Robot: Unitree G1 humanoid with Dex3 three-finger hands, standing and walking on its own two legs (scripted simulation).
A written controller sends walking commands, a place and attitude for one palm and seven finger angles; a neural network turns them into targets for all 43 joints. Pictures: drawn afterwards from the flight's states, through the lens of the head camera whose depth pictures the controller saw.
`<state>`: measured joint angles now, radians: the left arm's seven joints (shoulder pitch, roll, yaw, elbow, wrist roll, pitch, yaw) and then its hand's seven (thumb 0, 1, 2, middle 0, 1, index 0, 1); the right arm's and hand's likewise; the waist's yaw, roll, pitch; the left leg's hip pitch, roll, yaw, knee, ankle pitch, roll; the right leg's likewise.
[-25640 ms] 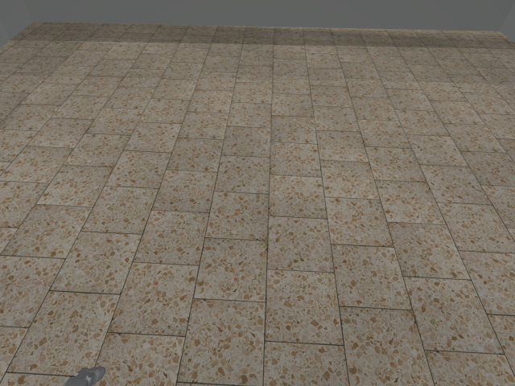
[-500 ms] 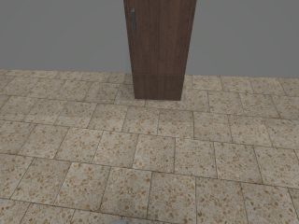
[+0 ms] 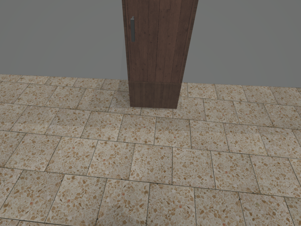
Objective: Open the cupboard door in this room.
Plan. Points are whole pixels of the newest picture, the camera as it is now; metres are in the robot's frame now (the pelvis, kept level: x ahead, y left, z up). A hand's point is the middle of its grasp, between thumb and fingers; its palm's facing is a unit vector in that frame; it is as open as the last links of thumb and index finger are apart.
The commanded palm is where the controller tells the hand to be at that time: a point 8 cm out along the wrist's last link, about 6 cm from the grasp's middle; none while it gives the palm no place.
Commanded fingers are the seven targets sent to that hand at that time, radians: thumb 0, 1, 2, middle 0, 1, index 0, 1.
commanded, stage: stand and wait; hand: left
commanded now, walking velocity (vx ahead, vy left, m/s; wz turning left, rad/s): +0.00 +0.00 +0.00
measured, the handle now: (133, 29) +1.18 +0.19 -0.02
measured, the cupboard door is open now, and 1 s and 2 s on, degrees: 0 0 0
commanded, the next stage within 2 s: look at it before walking up in 0.20 s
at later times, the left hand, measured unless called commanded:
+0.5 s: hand out of the picture -0.02 +0.16 -0.18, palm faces +0.03 -0.99 -0.16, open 7.3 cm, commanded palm none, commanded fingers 0.00 0.90 0.90 -0.20 -0.30 -0.20 -0.30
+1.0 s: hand out of the picture -0.03 +0.17 -0.18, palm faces +0.02 -0.99 -0.17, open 7.3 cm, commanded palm none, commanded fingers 0.00 0.90 0.90 -0.20 -0.30 -0.20 -0.30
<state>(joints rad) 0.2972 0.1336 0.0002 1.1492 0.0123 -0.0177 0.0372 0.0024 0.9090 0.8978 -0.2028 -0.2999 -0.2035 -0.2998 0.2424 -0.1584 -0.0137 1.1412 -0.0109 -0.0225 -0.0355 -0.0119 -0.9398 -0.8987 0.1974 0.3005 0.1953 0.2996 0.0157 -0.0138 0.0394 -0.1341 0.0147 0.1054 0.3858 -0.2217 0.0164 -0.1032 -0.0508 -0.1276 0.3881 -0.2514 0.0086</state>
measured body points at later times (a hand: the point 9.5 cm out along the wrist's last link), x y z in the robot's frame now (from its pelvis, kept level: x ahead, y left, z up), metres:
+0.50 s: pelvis +0.00 +0.01 +0.00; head +0.00 +0.01 +0.45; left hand -0.02 +0.21 -0.17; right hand -0.03 -0.19 -0.16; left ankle -0.01 +0.10 -0.74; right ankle -0.03 -0.11 -0.74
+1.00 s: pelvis +0.00 +0.01 +0.00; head +0.00 +0.02 +0.45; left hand -0.03 +0.22 -0.17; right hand -0.02 -0.20 -0.16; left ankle -0.01 +0.10 -0.74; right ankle -0.03 -0.11 -0.74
